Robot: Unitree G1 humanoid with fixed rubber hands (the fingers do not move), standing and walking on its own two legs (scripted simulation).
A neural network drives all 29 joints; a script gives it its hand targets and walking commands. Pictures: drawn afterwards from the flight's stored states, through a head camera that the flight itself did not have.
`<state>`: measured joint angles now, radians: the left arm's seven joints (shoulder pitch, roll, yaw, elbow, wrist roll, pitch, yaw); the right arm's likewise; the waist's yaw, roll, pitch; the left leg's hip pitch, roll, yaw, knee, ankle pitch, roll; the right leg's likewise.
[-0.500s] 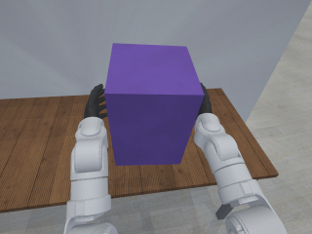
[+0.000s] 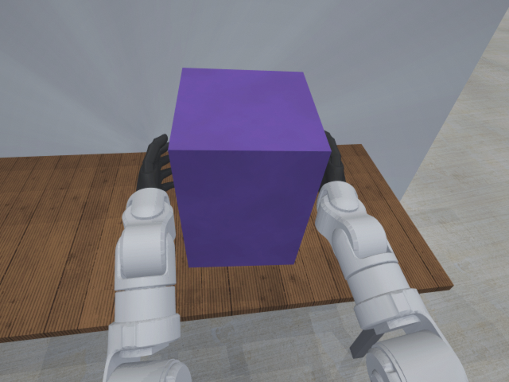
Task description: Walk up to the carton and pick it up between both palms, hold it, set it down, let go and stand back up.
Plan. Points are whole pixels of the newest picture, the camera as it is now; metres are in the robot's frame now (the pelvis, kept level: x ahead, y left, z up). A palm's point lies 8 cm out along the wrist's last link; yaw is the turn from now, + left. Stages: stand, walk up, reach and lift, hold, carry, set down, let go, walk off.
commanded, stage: hold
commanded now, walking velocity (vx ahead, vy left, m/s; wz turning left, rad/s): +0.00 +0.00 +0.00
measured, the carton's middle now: (243, 174) +0.38 +0.02 +0.17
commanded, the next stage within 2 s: none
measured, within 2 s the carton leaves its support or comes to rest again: neither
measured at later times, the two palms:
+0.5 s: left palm (154, 188) +0.36 +0.15 +0.16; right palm (329, 182) +0.37 -0.11 +0.16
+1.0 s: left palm (152, 191) +0.35 +0.15 +0.16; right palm (329, 183) +0.36 -0.11 +0.16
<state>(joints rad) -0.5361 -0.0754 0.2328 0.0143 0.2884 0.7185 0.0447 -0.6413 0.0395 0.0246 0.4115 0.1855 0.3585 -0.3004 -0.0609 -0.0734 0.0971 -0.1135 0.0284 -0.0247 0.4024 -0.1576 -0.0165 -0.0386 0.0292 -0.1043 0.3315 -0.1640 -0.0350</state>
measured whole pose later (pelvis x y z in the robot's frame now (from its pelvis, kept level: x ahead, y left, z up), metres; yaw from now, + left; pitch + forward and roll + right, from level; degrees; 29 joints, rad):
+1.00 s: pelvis +0.00 +0.00 +0.00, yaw +0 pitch -8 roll -1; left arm -0.53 -0.08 0.23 0.00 0.29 0.73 0.04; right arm -0.63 0.04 0.03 0.40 0.19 0.36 -0.30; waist -0.06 -0.06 0.11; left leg -0.10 0.03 -0.02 0.40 -0.16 -0.01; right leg -0.03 0.03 -0.10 0.34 -0.17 -0.03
